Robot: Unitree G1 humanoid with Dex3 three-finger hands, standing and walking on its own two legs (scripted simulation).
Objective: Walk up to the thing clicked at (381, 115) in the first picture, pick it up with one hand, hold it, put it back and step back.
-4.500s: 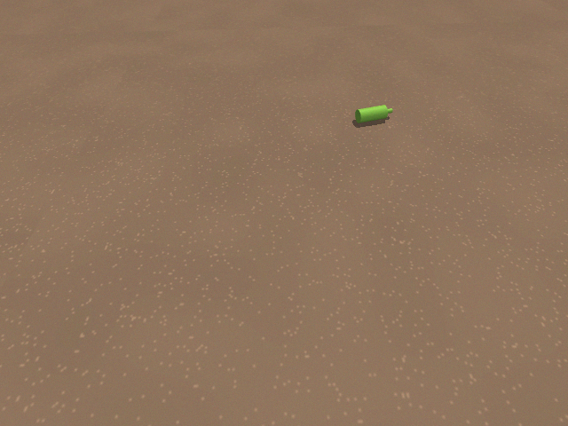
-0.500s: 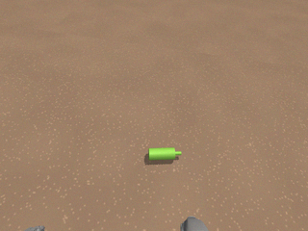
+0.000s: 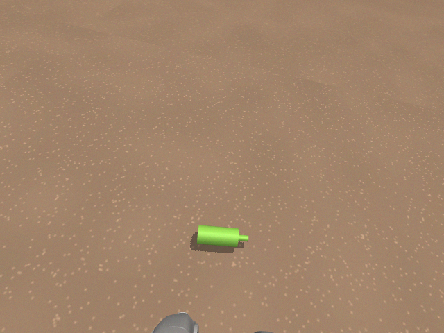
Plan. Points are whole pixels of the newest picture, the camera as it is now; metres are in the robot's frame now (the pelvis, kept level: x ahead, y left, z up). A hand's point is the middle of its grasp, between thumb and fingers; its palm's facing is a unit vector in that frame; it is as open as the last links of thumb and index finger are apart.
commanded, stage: walk up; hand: left
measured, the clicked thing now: (223, 236) +0.60 +0.00 -0.70
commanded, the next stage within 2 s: none
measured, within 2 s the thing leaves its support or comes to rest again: neither
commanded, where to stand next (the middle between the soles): +0.25 -0.23 m, yaw +3 degrees
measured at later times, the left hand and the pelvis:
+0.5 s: hand (172, 325) +0.15 +0.11 -0.12, palm faces +0.02 -0.91 -0.41, open 7.3 cm; pelvis +0.10 -0.18 +0.00, yaw -1 degrees
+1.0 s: hand (223, 272) +0.26 +0.02 -0.15, palm faces +0.05 -0.94 -0.33, open 7.4 cm; pelvis +0.20 -0.24 +0.01, yaw +3 degrees
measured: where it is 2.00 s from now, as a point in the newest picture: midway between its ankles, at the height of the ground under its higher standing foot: outside the picture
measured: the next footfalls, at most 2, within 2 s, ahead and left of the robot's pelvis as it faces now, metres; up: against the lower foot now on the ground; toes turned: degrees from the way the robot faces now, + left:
right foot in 0.36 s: +0.17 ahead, -0.32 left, +0.00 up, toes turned -6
left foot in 0.80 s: +0.31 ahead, -0.12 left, +0.00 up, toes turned +5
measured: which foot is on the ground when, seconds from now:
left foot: down 0.00-0.38, up 0.40-0.78, down 0.80-1.00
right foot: up 0.00-0.34, down 0.36-0.84, up 0.86-1.00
